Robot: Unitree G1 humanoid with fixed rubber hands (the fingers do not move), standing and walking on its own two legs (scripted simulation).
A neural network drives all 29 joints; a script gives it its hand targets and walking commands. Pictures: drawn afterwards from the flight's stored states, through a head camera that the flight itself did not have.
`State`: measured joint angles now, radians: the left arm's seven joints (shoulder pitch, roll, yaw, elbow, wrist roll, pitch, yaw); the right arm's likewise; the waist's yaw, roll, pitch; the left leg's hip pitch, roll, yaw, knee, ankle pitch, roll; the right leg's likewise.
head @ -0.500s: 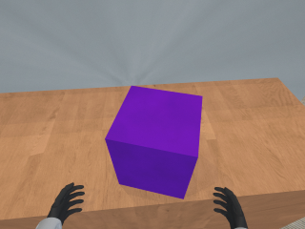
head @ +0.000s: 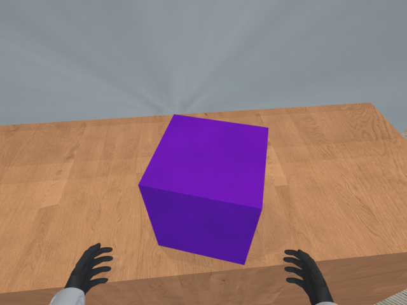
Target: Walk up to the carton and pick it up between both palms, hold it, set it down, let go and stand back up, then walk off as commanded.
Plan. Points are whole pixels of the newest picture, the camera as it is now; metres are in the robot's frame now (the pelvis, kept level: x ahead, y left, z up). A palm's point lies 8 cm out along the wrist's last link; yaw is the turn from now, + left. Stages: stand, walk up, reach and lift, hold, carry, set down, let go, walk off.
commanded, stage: set down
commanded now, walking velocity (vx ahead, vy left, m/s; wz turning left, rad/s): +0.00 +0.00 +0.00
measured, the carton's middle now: (209, 190) +0.36 +0.00 +0.00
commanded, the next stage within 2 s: let go in 0.24 s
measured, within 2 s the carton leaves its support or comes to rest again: neither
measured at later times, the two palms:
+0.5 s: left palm (80, 287) +0.18 +0.25 -0.04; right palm (318, 294) +0.16 -0.20 -0.05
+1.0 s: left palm (80, 291) +0.18 +0.25 -0.04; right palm (321, 292) +0.16 -0.21 -0.05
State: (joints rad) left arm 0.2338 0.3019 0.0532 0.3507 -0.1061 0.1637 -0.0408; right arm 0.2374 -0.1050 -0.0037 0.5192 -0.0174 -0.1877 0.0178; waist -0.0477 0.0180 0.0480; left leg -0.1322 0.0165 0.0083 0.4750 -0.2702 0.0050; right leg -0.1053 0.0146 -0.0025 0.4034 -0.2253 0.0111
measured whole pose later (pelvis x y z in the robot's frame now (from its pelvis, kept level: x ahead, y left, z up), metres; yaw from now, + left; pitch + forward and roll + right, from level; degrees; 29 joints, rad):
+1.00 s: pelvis +0.00 +0.00 +0.00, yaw +0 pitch -4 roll +0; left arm 0.24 0.28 0.05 0.40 -0.03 0.03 0.01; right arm 0.21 -0.15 0.00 0.53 -0.04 -0.18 0.11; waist -0.05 -0.02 0.05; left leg -0.14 -0.01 0.01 0.48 -0.27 0.01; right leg -0.15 -0.01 0.00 0.49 -0.27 0.01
